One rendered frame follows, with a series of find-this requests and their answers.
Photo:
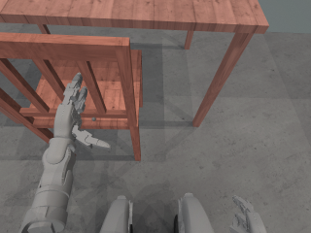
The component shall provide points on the robot left hand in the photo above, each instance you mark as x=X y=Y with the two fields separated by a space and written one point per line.
x=68 y=113

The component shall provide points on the right robot shin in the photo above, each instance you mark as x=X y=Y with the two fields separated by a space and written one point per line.
x=181 y=227

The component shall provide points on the right robot thigh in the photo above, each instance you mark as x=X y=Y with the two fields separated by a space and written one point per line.
x=191 y=213

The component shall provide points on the robot right hand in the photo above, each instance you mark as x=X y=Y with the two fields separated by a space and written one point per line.
x=251 y=221

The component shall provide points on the robot left forearm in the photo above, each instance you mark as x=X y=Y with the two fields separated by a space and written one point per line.
x=48 y=211

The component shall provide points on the chair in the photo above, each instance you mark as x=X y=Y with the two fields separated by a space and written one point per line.
x=111 y=71

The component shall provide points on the table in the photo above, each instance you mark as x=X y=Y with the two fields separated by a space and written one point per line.
x=242 y=17

